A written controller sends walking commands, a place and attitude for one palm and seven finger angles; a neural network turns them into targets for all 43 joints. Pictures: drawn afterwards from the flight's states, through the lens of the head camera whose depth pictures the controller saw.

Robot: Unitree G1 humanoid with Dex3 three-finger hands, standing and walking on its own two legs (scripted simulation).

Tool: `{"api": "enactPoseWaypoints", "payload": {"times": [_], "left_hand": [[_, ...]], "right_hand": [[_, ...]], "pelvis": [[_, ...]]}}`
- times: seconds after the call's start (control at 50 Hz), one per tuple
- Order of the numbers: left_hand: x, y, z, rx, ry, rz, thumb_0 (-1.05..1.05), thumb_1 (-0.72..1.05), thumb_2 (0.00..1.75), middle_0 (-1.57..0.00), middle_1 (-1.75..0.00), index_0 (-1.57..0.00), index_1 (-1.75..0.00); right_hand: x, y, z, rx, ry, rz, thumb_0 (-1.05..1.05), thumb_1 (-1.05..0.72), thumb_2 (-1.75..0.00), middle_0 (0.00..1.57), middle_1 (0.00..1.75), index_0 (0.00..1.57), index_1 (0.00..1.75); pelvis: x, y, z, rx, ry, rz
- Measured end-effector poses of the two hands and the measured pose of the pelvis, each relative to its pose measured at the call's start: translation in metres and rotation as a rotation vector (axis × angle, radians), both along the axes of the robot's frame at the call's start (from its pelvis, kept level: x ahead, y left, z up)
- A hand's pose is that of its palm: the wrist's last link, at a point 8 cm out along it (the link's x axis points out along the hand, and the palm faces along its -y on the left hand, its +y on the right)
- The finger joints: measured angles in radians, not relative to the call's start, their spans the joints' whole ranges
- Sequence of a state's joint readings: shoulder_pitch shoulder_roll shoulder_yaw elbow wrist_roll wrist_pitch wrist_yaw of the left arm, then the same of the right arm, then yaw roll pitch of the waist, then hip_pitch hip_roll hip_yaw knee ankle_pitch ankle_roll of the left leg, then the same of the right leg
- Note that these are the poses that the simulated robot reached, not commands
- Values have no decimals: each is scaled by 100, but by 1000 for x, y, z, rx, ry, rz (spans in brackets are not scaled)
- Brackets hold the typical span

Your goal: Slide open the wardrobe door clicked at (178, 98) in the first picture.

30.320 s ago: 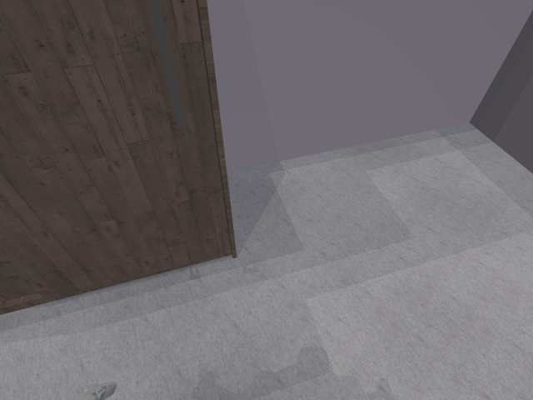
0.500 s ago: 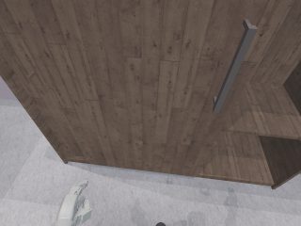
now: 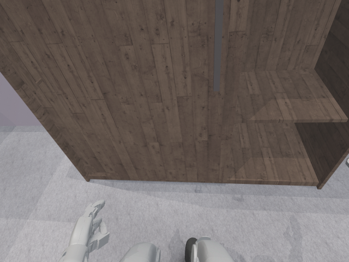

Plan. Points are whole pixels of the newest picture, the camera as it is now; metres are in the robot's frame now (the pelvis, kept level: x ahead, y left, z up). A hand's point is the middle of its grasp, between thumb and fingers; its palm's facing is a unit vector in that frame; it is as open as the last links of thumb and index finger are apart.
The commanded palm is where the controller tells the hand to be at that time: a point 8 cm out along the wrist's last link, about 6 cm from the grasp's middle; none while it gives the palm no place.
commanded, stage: stop stepping back and stand still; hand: right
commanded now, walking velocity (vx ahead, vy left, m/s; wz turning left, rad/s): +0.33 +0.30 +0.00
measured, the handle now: (217, 44) +0.67 -0.12 +0.18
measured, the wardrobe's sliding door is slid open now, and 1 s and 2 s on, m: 0.52 0.52 0.52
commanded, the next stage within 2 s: let the arm hang, fingers relaxed in 1.94 s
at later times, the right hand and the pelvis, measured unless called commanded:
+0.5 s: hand out of the picture +0.00 -0.38 +0.25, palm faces +0.30 +0.94 -0.18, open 7.4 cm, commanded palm -0.07 -0.44 +0.22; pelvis -0.22 -0.15 +0.07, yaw +2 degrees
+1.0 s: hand out of the picture -0.19 -0.44 +0.24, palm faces +0.39 +0.83 -0.40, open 7.5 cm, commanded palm -0.24 -0.51 +0.22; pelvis -0.38 -0.21 +0.02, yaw +1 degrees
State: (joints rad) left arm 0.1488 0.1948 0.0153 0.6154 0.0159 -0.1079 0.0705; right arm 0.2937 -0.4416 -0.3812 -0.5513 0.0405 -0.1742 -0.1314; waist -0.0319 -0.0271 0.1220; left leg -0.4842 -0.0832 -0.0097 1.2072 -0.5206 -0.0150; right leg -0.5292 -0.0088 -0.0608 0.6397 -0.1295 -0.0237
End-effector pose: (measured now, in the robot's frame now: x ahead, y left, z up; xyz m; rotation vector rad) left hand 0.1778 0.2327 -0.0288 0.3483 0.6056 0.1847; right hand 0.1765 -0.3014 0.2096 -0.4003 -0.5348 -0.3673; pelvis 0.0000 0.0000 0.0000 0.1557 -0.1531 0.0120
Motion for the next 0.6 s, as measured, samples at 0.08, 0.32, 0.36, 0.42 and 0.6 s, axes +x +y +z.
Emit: {"api": "enactPoseWaypoints", "payload": {"times": [0.08, 0.32, 0.36, 0.42, 0.6], "left_hand": [[-50, -31, -4, -65, 46, -35, 1, 90, 90, -20, -30, -20, -30], [-180, -148, -34, -72, 120, -73, 2, 90, 90, -20, -30, -20, -30], [-208, -170, -20, -117, 152, -74, 2, 90, 90, -20, -30, -20, -30], [-236, -185, 16, -151, 137, -44, 0, 91, 90, -18, -29, -21, -31], [-267, -171, 74, -10, 27, 52, 0, 90, 90, -19, -29, -21, -31]], "right_hand": [[-49, -30, 13, -3, -41, -24, 2, -88, -90, 21, 30, 21, 30], [-181, -143, 42, -121, -282, -103, 1, -88, -90, 21, 30, 21, 30], [-182, -158, 49, -61, -220, -100, 1, -89, -90, 21, 30, 21, 30], [-187, -155, 50, 68, -117, -23, 1, -89, -90, 20, 30, 20, 30], [-266, -142, 48, -68, 207, 140, 2, -89, -90, 21, 30, 21, 30]], "pelvis": [[-42, -18, 3, -16, 37, -105], [-162, -113, -11, -68, 31, 17], [-177, -120, 11, -51, 23, 13], [-196, -133, 43, -24, 38, 11], [-246, -163, 70, -12, 90, 35]]}}
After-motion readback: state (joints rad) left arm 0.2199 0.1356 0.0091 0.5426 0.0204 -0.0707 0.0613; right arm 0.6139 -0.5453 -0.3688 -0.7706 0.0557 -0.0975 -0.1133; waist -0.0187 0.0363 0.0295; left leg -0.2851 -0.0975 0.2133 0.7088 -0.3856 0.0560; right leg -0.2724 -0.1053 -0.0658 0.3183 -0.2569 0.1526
